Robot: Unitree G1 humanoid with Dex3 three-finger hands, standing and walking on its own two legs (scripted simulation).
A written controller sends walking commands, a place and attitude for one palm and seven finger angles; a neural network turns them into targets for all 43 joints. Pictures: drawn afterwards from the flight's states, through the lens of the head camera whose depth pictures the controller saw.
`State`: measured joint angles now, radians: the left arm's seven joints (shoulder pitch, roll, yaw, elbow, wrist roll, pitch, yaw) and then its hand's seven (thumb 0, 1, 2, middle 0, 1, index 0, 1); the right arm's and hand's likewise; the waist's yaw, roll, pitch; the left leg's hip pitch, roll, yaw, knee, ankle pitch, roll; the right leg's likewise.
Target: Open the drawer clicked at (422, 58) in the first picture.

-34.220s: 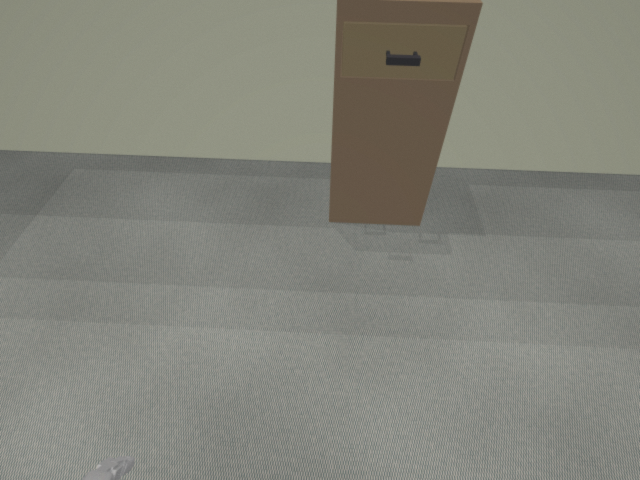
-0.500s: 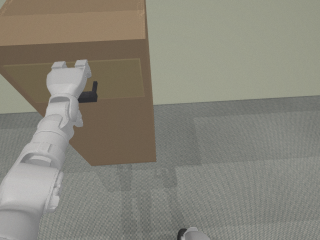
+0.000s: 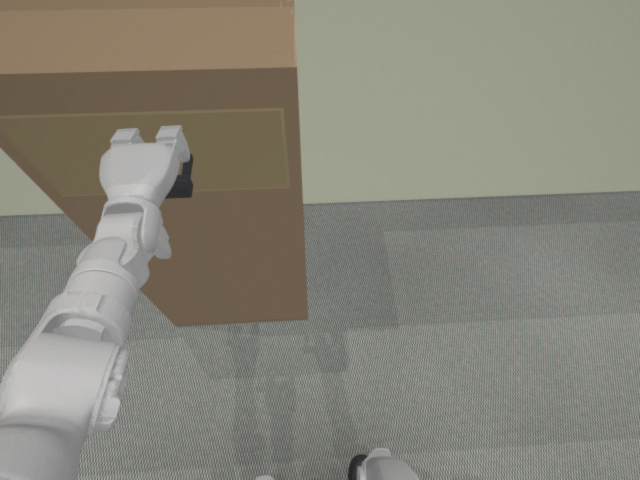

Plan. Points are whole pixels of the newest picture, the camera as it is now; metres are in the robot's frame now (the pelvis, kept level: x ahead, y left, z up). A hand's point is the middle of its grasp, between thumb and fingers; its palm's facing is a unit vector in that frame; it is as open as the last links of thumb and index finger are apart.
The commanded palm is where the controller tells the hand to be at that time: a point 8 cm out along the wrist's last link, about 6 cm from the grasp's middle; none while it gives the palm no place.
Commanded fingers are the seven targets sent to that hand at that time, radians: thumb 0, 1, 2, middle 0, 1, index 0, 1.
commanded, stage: lower the fingers behind the handle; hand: left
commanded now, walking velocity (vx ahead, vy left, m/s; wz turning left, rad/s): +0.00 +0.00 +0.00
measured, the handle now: (156, 174) +0.52 +0.23 +0.02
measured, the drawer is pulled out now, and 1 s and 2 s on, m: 0.00 0.00 0.00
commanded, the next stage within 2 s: lift the fingers back up to retry in 0.72 s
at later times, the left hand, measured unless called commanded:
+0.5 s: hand (158, 195) +0.48 +0.21 +0.03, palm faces +0.00 +0.02 -1.00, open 13.9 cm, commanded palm +0.45 +0.22 +0.05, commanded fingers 0.00 -0.50 0.30 -0.30 -1.20 -0.30 -1.20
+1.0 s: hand (157, 194) +0.48 +0.21 +0.03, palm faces -0.03 +0.00 -1.00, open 13.9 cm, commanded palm +0.46 +0.22 +0.08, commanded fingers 0.00 -0.50 0.30 -0.30 -1.20 -0.30 -1.20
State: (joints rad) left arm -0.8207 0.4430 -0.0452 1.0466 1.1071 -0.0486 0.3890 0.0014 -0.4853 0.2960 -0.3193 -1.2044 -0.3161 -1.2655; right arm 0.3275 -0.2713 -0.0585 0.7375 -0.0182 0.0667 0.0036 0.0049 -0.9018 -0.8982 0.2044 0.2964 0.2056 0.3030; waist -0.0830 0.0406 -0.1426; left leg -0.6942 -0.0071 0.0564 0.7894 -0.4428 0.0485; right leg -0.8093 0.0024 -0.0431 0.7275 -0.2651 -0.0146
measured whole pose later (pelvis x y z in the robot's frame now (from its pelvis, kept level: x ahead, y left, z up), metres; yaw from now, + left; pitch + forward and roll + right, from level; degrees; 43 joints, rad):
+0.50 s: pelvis -0.02 +0.00 -0.01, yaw +0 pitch +21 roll -1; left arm -0.92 0.49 -0.08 1.09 1.10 -0.02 0.35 0.00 -0.49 0.30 -0.32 -1.20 -0.24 -1.34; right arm 0.34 -0.27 -0.03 0.70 0.00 0.06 -0.02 0.00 -0.90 -0.90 0.21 0.30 0.21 0.30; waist -0.10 0.03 -0.14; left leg -0.81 -0.01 0.06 0.89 -0.45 0.05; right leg -0.92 0.00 -0.04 0.81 -0.27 -0.02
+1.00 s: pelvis -0.03 +0.00 -0.02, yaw +0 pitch +21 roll +0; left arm -0.93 0.54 -0.04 1.08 1.09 -0.05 0.28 0.00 -0.49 0.30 -0.32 -1.20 -0.26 -1.30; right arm 0.36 -0.28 -0.02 0.69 0.01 0.05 -0.04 0.00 -0.90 -0.90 0.21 0.30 0.21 0.30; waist -0.13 0.04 -0.12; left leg -0.83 0.00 0.06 0.89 -0.44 0.05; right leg -0.94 0.00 -0.04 0.81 -0.25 -0.02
